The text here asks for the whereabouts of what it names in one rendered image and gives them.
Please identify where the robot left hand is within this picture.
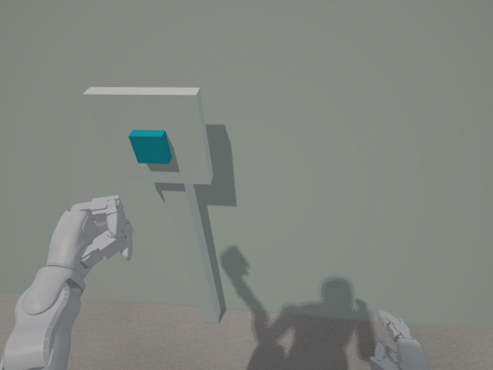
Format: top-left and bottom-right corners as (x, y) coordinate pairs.
(46, 195), (133, 279)

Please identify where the button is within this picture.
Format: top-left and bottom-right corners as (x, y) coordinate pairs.
(129, 129), (172, 164)

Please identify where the robot right hand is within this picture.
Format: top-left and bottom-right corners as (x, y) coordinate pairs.
(371, 309), (431, 370)

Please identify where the panel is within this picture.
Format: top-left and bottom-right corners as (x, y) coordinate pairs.
(82, 87), (221, 325)

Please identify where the left robot forearm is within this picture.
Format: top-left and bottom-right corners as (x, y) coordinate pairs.
(0, 265), (86, 370)

